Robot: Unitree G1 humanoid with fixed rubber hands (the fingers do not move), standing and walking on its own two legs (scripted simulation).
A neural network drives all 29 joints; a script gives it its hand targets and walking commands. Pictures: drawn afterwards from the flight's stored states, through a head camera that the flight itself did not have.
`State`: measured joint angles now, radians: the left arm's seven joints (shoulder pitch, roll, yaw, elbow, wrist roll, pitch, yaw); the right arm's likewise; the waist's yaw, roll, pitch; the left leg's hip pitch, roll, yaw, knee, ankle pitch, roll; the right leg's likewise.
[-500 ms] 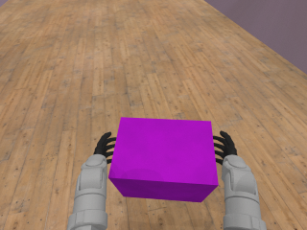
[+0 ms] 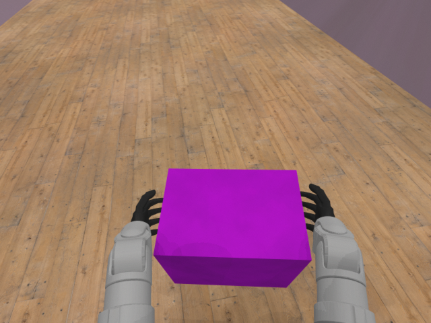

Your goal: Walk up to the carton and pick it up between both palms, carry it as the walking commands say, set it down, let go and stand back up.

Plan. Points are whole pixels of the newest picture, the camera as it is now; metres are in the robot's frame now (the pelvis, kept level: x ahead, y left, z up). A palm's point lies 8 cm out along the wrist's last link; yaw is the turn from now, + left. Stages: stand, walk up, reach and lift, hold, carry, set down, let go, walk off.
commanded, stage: reach and lift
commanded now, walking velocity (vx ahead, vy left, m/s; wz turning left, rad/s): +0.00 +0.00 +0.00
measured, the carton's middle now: (230, 231) +0.32 -0.01 -0.03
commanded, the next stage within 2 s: hold in 0.88 s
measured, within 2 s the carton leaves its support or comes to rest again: neither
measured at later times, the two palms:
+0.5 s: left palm (141, 229) +0.28 +0.16 +0.04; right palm (322, 220) +0.29 -0.18 +0.05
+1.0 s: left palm (138, 234) +0.27 +0.16 +0.04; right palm (322, 226) +0.28 -0.18 +0.05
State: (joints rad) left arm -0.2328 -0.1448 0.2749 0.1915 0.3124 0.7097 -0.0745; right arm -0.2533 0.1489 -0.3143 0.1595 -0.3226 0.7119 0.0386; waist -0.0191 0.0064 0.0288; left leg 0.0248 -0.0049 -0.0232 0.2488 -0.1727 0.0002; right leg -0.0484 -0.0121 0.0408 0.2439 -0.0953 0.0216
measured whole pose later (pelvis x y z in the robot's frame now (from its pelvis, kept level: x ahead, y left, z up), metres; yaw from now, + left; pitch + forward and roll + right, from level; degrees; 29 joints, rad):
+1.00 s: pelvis +0.00 +0.00 +0.00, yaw +0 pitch -6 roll +0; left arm -0.18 -0.14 0.25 0.15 0.29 0.72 -0.06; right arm -0.21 0.14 -0.27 0.13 -0.30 0.71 0.04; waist -0.01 0.01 0.02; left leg 0.03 0.00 -0.03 0.25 -0.17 -0.01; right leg -0.04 -0.01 0.04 0.24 -0.10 0.01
